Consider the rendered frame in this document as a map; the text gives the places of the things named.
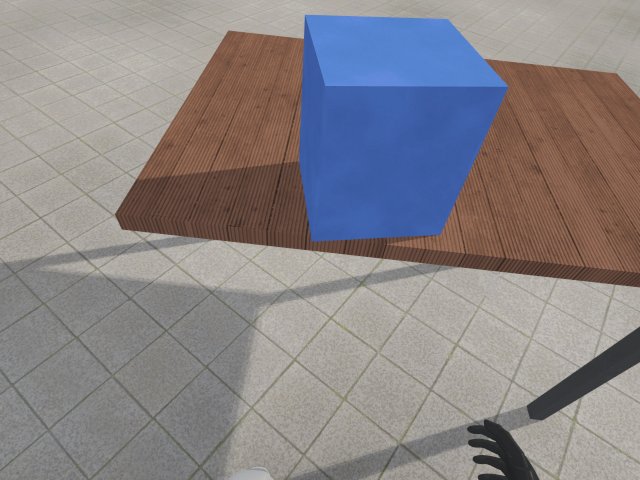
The robot left shin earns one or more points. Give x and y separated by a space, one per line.
259 468

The right robot hand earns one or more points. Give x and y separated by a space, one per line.
512 462

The table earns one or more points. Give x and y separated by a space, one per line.
554 190

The carton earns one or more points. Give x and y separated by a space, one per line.
393 114

